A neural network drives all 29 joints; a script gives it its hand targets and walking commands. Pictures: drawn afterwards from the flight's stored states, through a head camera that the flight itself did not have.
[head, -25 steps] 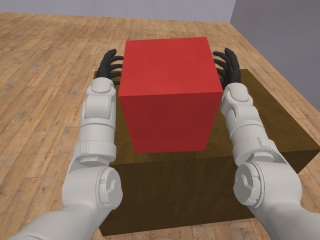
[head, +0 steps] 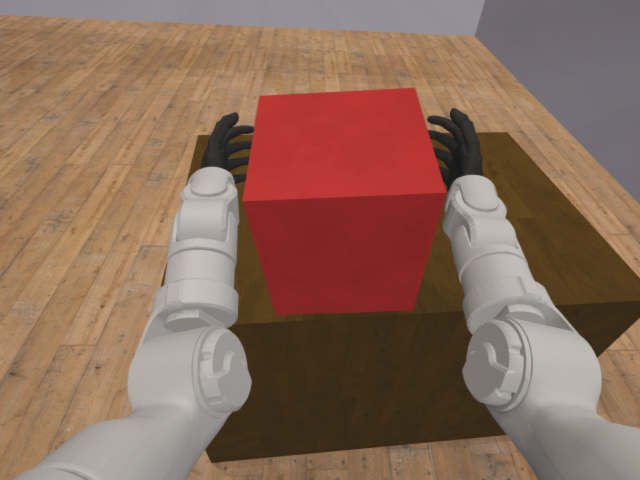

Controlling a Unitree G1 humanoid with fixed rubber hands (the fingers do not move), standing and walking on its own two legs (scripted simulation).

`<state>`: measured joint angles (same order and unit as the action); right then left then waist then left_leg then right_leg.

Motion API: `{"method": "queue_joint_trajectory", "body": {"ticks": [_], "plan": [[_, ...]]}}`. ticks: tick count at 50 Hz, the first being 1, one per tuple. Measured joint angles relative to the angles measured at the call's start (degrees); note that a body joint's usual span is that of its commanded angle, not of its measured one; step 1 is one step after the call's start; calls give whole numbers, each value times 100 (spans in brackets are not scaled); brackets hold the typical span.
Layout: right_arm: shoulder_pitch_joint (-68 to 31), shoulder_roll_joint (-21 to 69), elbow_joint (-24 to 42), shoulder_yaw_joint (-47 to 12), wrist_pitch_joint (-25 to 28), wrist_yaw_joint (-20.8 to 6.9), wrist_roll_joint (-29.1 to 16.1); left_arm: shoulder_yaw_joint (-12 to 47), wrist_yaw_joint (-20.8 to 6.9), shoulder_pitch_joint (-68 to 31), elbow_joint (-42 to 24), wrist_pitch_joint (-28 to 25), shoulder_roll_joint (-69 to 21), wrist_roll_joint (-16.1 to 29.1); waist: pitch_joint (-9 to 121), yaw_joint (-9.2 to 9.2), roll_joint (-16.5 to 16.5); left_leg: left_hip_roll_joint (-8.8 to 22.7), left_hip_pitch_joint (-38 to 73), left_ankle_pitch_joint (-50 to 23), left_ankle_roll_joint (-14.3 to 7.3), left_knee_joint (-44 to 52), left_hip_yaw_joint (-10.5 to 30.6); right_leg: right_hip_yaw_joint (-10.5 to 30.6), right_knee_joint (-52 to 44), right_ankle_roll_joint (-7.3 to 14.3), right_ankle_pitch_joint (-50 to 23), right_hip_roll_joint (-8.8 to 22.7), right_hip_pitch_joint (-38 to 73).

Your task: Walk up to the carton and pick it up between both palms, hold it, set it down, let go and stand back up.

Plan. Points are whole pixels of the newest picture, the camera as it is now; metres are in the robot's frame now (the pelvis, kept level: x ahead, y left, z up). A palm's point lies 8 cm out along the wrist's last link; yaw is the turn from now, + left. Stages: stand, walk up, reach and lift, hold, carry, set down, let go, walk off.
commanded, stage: set down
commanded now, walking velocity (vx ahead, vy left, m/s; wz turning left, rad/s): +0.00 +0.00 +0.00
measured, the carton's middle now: (340, 209) +0.44 -0.01 +0.12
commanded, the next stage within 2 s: none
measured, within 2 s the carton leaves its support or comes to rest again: neither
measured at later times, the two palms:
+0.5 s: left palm (222, 186) +0.42 +0.15 +0.17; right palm (450, 186) +0.43 -0.15 +0.18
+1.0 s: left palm (227, 193) +0.43 +0.15 +0.15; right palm (446, 195) +0.44 -0.15 +0.16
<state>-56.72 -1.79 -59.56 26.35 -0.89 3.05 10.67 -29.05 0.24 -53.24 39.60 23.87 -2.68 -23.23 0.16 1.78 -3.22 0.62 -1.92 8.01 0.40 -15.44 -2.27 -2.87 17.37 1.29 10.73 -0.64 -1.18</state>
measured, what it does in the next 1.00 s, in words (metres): stands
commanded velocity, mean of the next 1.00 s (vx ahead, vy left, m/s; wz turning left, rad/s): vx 0.00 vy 0.00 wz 0.00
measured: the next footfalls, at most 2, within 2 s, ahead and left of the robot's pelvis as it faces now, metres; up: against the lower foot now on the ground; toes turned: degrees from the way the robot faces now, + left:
none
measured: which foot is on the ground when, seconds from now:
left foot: down 0.00-1.00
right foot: down 0.00-1.00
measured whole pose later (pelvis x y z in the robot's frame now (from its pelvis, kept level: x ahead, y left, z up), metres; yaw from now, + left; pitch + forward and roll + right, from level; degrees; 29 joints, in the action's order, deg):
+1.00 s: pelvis +0.02 +0.00 +0.00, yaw -1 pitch +1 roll +1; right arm -54.7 -0.2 -58.8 35.6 0.3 -0.9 20.6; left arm -33.2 2.0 -52.8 46.1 15.9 -4.4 -22.4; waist 2.9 -0.7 -2.2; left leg 0.8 -8.2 8.5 0.3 -15.3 -3.8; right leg -1.5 17.7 0.9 10.9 -0.8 -8.2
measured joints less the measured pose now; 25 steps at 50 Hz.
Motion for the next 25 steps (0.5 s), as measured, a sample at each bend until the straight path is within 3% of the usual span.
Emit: {"method": "queue_joint_trajectory", "body": {"ticks": [25], "plan": [[142,41,-104,334,168,-151,378,-119,164,157,255,-446,-117,136,136,-146,63,19,-294,112,0,-77,-77,72,31,-25,56,-13,-301]]}}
